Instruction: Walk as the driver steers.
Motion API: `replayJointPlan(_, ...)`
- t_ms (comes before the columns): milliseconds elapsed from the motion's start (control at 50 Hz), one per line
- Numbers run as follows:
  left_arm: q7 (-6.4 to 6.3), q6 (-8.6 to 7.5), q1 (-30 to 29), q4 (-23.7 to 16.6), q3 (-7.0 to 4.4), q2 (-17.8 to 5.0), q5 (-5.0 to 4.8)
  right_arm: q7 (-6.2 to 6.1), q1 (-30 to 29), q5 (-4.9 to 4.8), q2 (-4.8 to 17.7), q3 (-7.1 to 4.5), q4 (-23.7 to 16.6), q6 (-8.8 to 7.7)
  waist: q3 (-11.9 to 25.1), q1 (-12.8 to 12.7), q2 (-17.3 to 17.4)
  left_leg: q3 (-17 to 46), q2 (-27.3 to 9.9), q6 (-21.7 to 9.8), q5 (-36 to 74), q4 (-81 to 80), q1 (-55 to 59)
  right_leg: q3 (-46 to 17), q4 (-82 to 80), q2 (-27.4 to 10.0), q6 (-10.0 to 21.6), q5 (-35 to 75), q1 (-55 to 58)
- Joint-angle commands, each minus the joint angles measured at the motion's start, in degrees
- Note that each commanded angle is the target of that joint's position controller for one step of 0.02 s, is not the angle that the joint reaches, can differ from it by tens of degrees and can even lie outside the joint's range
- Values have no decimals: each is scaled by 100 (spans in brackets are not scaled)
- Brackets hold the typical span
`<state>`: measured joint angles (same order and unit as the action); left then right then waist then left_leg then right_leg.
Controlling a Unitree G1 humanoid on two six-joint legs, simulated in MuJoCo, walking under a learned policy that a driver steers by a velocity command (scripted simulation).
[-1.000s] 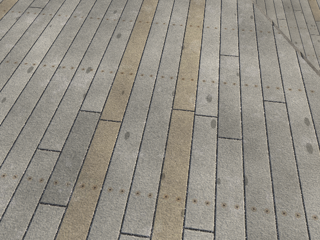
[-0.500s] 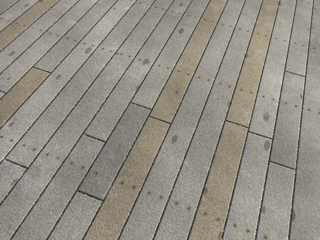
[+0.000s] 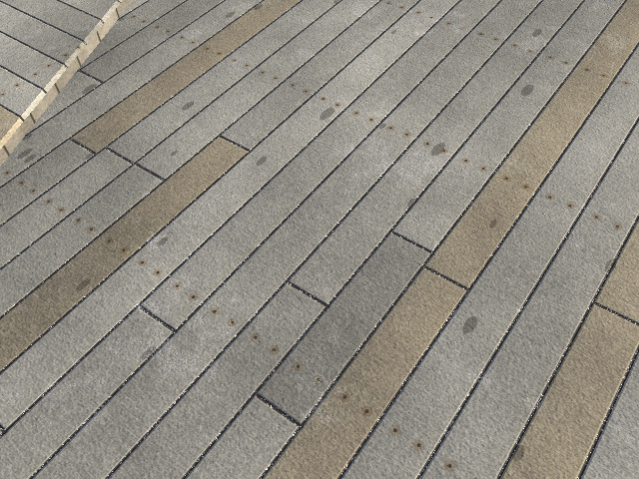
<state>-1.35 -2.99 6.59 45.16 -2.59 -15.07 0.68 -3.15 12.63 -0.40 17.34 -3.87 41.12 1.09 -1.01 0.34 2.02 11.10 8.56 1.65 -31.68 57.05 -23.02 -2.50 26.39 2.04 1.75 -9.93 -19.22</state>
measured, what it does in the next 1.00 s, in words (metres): walks ahead: left foot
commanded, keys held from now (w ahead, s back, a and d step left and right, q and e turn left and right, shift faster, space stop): no key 0.64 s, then w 0.36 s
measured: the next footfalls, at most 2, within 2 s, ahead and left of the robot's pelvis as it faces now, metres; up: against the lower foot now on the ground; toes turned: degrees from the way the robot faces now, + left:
left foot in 0.26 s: +0.03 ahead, +0.14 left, +0.00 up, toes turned -2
left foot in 1.44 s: +0.51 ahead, +0.10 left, +0.00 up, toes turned +2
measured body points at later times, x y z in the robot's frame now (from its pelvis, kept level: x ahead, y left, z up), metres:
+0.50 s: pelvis +0.02 +0.03 +0.00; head +0.03 +0.04 +0.45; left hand +0.10 +0.29 -0.14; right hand +0.13 -0.21 -0.12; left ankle -0.01 +0.14 -0.74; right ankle +0.04 -0.11 -0.74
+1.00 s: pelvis +0.10 -0.02 +0.00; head +0.11 -0.04 +0.44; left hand +0.17 +0.26 -0.12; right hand +0.15 -0.29 -0.15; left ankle +0.00 +0.13 -0.68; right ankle +0.10 -0.10 -0.74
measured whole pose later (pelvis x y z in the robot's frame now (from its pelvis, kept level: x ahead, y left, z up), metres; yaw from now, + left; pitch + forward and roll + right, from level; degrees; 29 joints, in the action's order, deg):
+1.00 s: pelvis +0.10 -0.02 +0.00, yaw +1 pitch +0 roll +1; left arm 1.5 -6.5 14.2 54.5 -3.0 -15.1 -0.8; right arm -0.8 20.7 -2.3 16.0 -2.9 49.5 -3.5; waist -0.3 -0.3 2.0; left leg 4.4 0.7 -2.0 -25.4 54.6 -15.8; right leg 2.5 31.3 1.1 3.4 -17.2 -14.4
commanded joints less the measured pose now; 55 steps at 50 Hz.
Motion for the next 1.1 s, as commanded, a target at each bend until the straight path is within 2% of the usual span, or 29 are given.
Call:
replayJointPlan(20, 10, -1, -136, -404, -89, -604, -51, -30, 488, 3, 581, -187, -129, 70, 602, 116, -650, 6, -432, 326, 293, 1134, -718, -1508, -654, -1624, 1158, 2211, 1107)
replayJointPlan(60, 16, 53, -134, -332, -50, -562, -1, 14, 467, -15, 232, -65, -147, 82, 555, 147, -874, -442, -541, 387, 600, 364, -258, -937, -781, -1226, 1080, 2034, 828)
replayJointPlan(100, -5, 94, -17, -268, -50, -604, 0, 29, 225, -4, 49, 33, -220, 55, 578, 1, -1102, -761, -706, 413, 577, -610, 81, -817, -782, -1167, 1113, 2001, 875)
replayJointPlan(160, -14, 139, 261, -187, -110, -870, -34, 56, 9, -36, 166, 39, -259, 20, 618, -217, -1217, -884, -764, 332, 746, -1661, 480, -1055, -705, -1349, 1207, 1683, 1020)
replayJointPlan(220, -10, 164, 187, -164, -68, -822, -142, 83, 272, -26, 163, 17, -88, -9, 472, 5, -1108, -1045, -693, 66, 1856, -3254, 1206, -1054, -525, -1268, 1025, 1180, 719)
replayJointPlan(240, -2, 143, 388, -88, -37, -747, -158, 90, 232, 29, 230, 8, -99, -17, 427, 1, -1005, -931, -738, -80, 2270, -3638, 1559, -1001, -469, -1156, 794, 993, 484)
replayJointPlan(260, 26, 84, 496, -71, 9, -652, -98, 69, 296, 102, 453, -25, -160, -20, 566, -19, -717, -499, -1165, -261, 2823, -3552, 2098, -883, -300, -1043, 463, 550, 95)
replayJointPlan(280, 83, 1, 673, -115, 55, -430, 17, 58, 252, 126, 842, -115, -154, 2, 573, -316, 238, -26, -1633, -575, 3243, -3328, 2028, -228, 54, -438, 110, -208, -126)
replayJointPlan(300, 88, -18, 497, -100, 92, -275, 49, 129, 144, 135, 416, -11, -112, -34, 540, -249, 649, 46, -1717, -794, 2391, -3539, 1269, 67, 80, -275, -149, -542, 377)
replayJointPlan(320, 85, -4, 314, -82, 73, -367, 48, 182, -36, 159, 87, 82, -157, -91, 266, -207, 527, -24, -1547, -730, 1797, -3649, 969, 42, 85, -286, -260, -323, 521)
replayJointPlan(340, 66, 20, 261, -27, 53, -396, 23, 200, -30, 187, 71, 88, -120, -138, 114, -170, 484, -142, -1383, -605, 1608, -3650, 827, 43, 119, -280, -276, -142, 561)
replayJointPlan(420, 14, 85, 487, 180, 7, -485, -16, 200, 227, 111, 174, 82, 5, -295, -67, -169, 266, -303, -1214, -473, 2055, -3480, 749, -52, 142, -344, -197, 312, 671)
replayJointPlan(640, -65, 194, 570, 715, -42, -439, -65, 203, 426, 78, 58, 117, 292, -331, 39, -138, -156, -470, -1067, -480, 2671, -3335, 899, -98, 203, -383, -271, 769, 979)
replayJointPlan(660, -71, 208, 666, 808, -33, -382, -66, 197, 563, 71, 46, 112, 390, -322, 171, -127, -91, -481, -1035, -513, 2096, -3426, 977, 26, 269, -278, -266, 283, 1016)
replayJointPlan(680, -72, 215, 658, 856, -43, -375, -95, 188, 644, 30, 177, 62, 444, -299, 75, -71, 78, -327, -1078, -652, 1140, -3581, 996, 265, 553, -63, -247, -589, 774)
replayJointPlan(700, -63, 191, 510, 812, -48, -366, -128, 184, 736, -7, 366, 1, 460, -284, -152, 43, 365, 150, -1354, -899, -85, -3901, 1028, 476, 966, 92, -216, -1321, 239)
replayJointPlan(740, -9, 19, -45, 513, -29, -350, -224, 171, 892, -63, 641, -74, 479, -349, -850, 250, 813, 1632, -2347, -1532, -1430, -4732, 1009, 360, 1735, -121, -9, -1658, -894)
replayJointPlan(780, 77, -179, -253, 360, -52, -433, -300, 159, 902, -24, 598, -74, 519, -503, -1098, 266, 773, 2071, -2772, -1797, -565, -4880, 1512, -20, 2294, -524, 231, -2029, -1795)
replayJointPlan(820, 194, -317, -159, 372, -40, -441, -295, 180, 746, -79, 543, -78, 493, -528, -800, 182, 494, 1450, -2586, -1588, 419, -4700, 1974, 7, 1721, -689, 367, -1904, -1681)
replayJointPlan(860, 274, -357, 230, 572, -40, -368, -254, 224, 469, -132, 629, -98, 446, -469, -389, -65, 410, 521, -2067, -1300, 1166, -4476, 1448, 461, 783, -383, 287, -899, -211)
replayJointPlan(900, 280, -307, 1240, 1018, -163, -490, -207, 241, 402, -112, 548, -67, 446, -421, -6, -504, 337, -39, -1631, -1052, 1554, -3842, 520, 786, 377, 75, 85, -14, 1652)
replayJointPlan(920, 247, -283, 1849, 1152, -252, -678, -223, 246, 279, -64, 331, 9, 406, -448, 170, -819, 26, -425, -1321, -793, 1885, -2819, 12, 233, 125, -269, 207, -256, 2406)
replayJointPlan(940, 199, -277, 2499, 1175, -395, -1383, -208, 246, 262, 10, -129, 145, 164, -526, 485, -914, -1640, -1151, -628, -301, 992, -574, -1021, -2180, -875, -1782, 894, -940, 3138)
replayJointPlan(960, 269, -347, 2480, 1170, -321, -1300, -98, 213, 348, -168, -3, 90, 83, -636, 464, -784, -1807, -541, -447, -287, -103, 661, -1828, -4104, -1706, -2472, 1539, -1866, 3055)
replayJointPlan(980, 290, -409, 1832, 993, -219, -1000, -100, 221, 344, -305, 314, 22, 113, -703, -160, -497, -1110, -275, -896, -462, 295, 1159, -2280, -3709, -1726, -2483, 1458, -2331, 2596)
replayJointPlan(1000, 302, -427, 1378, 835, -148, -746, -118, 247, 266, -289, 401, 4, 163, -724, -437, -350, -799, -389, -1184, -581, 934, 1144, -2322, -2976, -1741, -2185, 1211, -2141, 2278)
replayJointPlan(1020, 319, -420, 1124, 735, -105, -681, -106, 249, 227, -198, 371, -13, 219, -724, -488, -247, -606, -496, -1366, -606, 1428, 934, -2219, -2394, -1798, -1931, 1031, -1549, 2071)
replayJointPlan(1060, 322, -371, 1139, 735, -28, -498, -64, 302, 210, -76, 335, -53, 261, -680, -367, -166, -683, -678, -1553, -554, 2040, 563, -1815, -1450, -1858, -1503, 793, -267, 1877)
replayJointPlan(1100, 293, -341, 1477, 850, -19, -539, -77, 346, 159, -32, 214, -45, 264, -635, -279, -195, -666, -895, -1545, -424, 2366, 400, -1885, -939, -1829, -1352, 819, 1010, 1991)
Keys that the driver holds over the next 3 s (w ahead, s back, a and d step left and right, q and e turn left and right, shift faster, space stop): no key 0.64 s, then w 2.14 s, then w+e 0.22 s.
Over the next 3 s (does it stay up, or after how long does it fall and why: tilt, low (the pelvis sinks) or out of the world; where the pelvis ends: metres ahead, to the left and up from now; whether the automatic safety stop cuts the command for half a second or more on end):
stays up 1.18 -0.01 0.00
